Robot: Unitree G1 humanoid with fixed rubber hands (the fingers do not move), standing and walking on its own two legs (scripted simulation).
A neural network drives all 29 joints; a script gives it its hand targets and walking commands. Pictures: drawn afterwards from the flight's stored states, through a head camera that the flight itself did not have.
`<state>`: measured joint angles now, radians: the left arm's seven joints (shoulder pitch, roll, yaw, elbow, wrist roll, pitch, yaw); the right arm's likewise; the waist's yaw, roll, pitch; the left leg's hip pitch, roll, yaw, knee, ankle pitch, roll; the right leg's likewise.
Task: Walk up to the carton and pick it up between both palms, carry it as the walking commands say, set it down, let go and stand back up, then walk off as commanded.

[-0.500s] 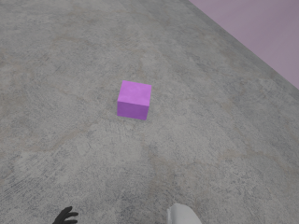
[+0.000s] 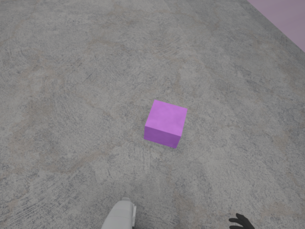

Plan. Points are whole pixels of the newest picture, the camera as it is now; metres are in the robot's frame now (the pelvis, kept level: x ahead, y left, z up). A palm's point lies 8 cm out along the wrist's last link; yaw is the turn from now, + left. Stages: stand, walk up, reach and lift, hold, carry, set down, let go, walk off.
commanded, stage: walk up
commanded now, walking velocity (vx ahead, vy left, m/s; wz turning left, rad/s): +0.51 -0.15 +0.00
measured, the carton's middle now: (165, 124) +0.80 -0.06 -0.66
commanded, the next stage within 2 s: none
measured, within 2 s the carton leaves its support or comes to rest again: neither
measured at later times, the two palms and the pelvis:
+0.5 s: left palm (90, 158) +0.30 +0.23 -0.12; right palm (253, 218) +0.18 -0.28 -0.13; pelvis +0.20 -0.02 +0.01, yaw -4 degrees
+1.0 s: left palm (82, 152) +0.33 +0.27 -0.13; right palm (236, 152) +0.37 -0.24 -0.09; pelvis +0.27 +0.01 +0.01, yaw -4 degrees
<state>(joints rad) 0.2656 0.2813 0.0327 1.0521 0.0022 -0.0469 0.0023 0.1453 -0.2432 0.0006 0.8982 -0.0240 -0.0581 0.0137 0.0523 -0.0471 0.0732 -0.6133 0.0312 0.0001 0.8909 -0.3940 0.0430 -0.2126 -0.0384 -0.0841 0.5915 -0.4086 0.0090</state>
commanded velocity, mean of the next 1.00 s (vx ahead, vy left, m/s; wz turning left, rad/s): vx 0.21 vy -0.10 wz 0.02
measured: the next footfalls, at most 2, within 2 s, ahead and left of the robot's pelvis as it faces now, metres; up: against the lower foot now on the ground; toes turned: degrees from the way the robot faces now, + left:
left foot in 0.06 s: +0.20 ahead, +0.12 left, +0.00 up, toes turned +2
right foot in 0.48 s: +0.25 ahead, -0.15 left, +0.00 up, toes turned -9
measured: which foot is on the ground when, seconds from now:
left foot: up 0.00-0.04, down 0.06-0.48, up 0.50-0.80, down 0.82-1.00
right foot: down 0.00-0.06, up 0.08-0.46, down 0.48-0.82, up 0.84-1.00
